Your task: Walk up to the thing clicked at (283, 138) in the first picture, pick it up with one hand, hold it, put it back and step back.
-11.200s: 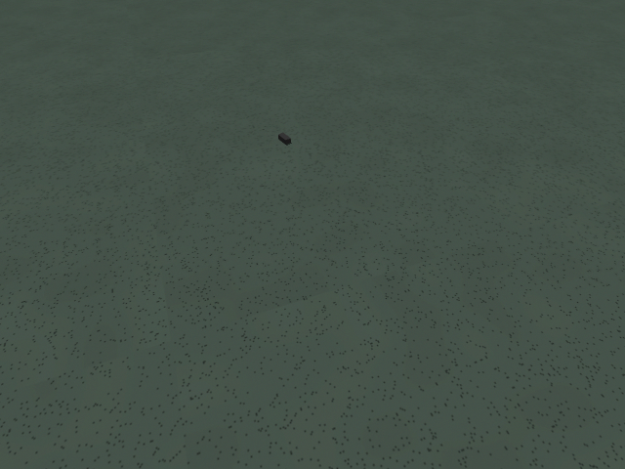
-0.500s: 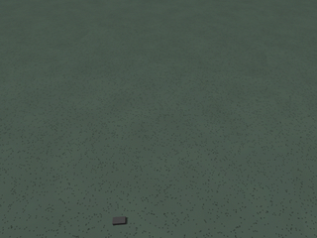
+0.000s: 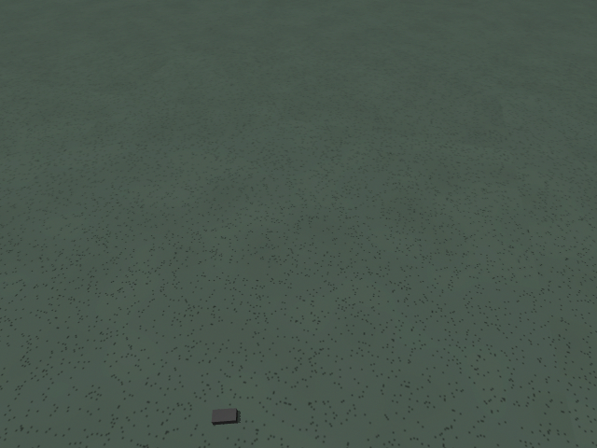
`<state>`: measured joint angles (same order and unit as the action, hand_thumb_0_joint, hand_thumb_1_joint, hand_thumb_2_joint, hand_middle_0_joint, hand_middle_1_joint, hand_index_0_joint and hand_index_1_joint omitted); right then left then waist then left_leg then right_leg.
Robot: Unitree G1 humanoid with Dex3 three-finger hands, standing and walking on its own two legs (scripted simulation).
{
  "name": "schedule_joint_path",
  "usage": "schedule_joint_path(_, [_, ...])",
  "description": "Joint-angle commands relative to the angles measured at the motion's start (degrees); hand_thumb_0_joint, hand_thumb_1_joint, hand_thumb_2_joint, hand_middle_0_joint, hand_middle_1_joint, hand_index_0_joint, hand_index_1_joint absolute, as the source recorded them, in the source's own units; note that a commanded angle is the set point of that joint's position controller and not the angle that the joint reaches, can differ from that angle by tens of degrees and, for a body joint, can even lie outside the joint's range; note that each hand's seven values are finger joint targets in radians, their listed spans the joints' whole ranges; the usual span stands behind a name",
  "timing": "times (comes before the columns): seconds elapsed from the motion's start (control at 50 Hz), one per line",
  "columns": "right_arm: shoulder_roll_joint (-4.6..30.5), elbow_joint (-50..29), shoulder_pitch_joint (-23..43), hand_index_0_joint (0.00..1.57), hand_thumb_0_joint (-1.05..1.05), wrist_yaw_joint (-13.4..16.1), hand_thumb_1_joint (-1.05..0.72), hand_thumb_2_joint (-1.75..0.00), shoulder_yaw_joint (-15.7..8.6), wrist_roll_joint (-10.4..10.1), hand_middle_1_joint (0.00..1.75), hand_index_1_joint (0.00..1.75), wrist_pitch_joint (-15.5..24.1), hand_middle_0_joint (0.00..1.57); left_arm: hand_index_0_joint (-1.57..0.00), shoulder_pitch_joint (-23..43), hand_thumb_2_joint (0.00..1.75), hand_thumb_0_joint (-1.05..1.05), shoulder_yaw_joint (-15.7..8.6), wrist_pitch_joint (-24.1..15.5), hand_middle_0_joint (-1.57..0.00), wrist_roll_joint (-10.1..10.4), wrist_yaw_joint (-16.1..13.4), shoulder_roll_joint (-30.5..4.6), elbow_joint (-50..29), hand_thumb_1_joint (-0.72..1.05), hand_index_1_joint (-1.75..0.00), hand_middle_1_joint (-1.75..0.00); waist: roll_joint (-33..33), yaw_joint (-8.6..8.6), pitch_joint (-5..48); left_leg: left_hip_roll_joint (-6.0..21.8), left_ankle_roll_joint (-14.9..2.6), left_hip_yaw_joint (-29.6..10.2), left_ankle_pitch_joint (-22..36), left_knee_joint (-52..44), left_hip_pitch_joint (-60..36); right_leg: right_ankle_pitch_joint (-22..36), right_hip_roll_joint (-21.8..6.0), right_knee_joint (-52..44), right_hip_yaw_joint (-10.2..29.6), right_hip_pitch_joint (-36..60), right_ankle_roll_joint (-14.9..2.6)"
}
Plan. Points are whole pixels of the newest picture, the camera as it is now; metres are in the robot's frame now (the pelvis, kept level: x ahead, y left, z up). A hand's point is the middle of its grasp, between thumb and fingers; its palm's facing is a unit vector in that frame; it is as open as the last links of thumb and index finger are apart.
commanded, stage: stand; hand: left
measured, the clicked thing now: (224, 416) +0.38 +0.26 -0.77
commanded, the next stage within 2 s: walk up in 1.22 s
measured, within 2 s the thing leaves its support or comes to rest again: neither
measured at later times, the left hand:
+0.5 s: hand out of the picture +0.07 +0.25 -0.16, palm faces -0.04 -0.94 -0.34, open 7.4 cm
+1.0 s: hand out of the picture +0.07 +0.25 -0.16, palm faces -0.04 -0.94 -0.34, open 7.4 cm
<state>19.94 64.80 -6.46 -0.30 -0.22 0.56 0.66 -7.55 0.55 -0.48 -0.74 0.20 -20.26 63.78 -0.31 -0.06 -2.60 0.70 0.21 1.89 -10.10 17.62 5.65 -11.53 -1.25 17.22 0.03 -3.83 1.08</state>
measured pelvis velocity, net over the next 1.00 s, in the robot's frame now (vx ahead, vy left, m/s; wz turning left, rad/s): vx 0.00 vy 0.00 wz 0.00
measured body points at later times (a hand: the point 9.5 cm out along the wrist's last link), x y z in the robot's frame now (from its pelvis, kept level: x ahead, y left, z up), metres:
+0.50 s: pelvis +0.00 +0.00 +0.00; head +0.01 +0.00 +0.45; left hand +0.07 +0.30 -0.13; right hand +0.07 -0.30 -0.13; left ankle +0.00 +0.12 -0.75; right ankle -0.02 -0.13 -0.75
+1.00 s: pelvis +0.00 +0.00 +0.00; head +0.01 +0.00 +0.45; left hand +0.07 +0.30 -0.14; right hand +0.07 -0.30 -0.13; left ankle +0.00 +0.12 -0.75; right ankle -0.02 -0.13 -0.75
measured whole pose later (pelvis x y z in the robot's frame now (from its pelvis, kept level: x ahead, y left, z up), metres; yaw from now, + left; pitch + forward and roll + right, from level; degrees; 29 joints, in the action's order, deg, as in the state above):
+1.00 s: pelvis +0.00 +0.00 +0.00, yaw +0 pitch -2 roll +0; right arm 19.8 64.8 -6.6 -0.4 -0.4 0.5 0.6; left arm -7.8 0.6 -0.6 -0.7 0.2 -20.3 63.7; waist -0.5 0.0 -2.8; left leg 0.9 0.3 2.1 -10.1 17.7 5.5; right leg -11.2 -1.0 17.0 0.3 -3.6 1.0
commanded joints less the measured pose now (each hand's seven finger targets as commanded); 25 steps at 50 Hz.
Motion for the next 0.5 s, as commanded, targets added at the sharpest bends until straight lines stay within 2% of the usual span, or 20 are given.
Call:
schedule_joint_path(0.0, [12.3, -3.3, 1.8, 0.20, 0.00, 0.8, -0.90, -0.90, -2.3, 0.0, 0.30, 0.30, 1.2, 0.20, -0.20, 1.6, 0.90, 0.00, -2.5, -1.4, -0.20, 0.2, -1.0, -12.2, -3.5, 0.90, -0.30, -0.30, 0.3, 0.26, 4.1, 7.6, -1.37, -5.5, 11.6, -1.8, -2.7, 11.1, -6.9, -2.1, 4.6, -1.4, -2.14])
schedule_joint_path(0.1, [12.2, -3.3, 1.6, 0.20, 0.00, 0.7, -0.90, -0.90, -2.3, 0.0, 0.30, 0.30, 1.1, 0.20, -0.20, 1.8, 0.90, 0.00, -2.4, -1.3, -0.20, 0.2, -1.0, -12.1, -3.6, 0.90, -0.30, -0.30, 0.2, 0.30, 4.2, 7.6, -1.30, -5.4, 12.2, -1.9, -2.5, 11.7, -6.9, -1.7, 4.3, -1.1, -2.19])
schedule_joint_path(0.16, [12.1, -3.2, 1.9, 0.20, 0.00, 0.8, -0.90, -0.90, -2.3, -0.1, 0.30, 0.30, 1.1, 0.20, -0.20, 1.5, 0.90, 0.00, -2.4, -1.3, -0.20, 0.2, -1.0, -12.2, -3.3, 0.90, -0.30, -0.30, 0.0, 0.18, 2.6, 7.4, -1.17, -5.6, 10.4, -2.2, -1.9, 9.4, -6.7, -2.2, 4.4, -2.0, -2.18])
schedule_joint_path(0.28, [12.4, -3.3, 2.1, 0.20, 0.00, 0.7, -0.90, -0.90, -2.5, -0.1, 0.30, 0.30, 1.1, 0.20, -0.20, 1.3, 0.90, 0.00, -2.4, -1.3, -0.20, 0.1, -0.9, -12.1, -3.3, 0.90, -0.30, -0.30, 0.4, 0.17, 2.8, 7.4, -1.23, -5.6, 9.4, -2.3, -2.0, 9.0, -6.7, -2.5, 4.5, -2.0, -2.16])
schedule_joint_path(0.42, [12.2, -3.4, 2.1, 0.20, 0.00, 0.8, -0.90, -0.90, -2.3, -0.1, 0.30, 0.30, 1.2, 0.20, -0.20, 1.6, 0.90, 0.00, -2.5, -1.4, -0.20, 0.1, -0.9, -12.2, -3.6, 0.90, -0.30, -0.30, 0.7, 0.26, 4.1, 7.7, -1.41, -5.5, 12.1, -1.8, -3.0, 12.3, -6.9, -2.0, 4.6, -1.3, -2.19])
schedule_joint_path(0.48, [12.3, -3.2, 1.8, 0.20, 0.00, 0.8, -0.90, -0.90, -2.4, 0.0, 0.30, 0.30, 1.1, 0.20, -0.20, 1.5, 0.90, 0.00, -2.4, -1.3, -0.20, 0.2, -1.0, -12.0, -3.5, 0.90, -0.30, -0.30, 0.4, 0.26, 2.8, 7.7, -1.22, -5.5, 11.4, -2.2, -2.5, 10.8, -6.6, -2.3, 4.5, -2.1, -2.17])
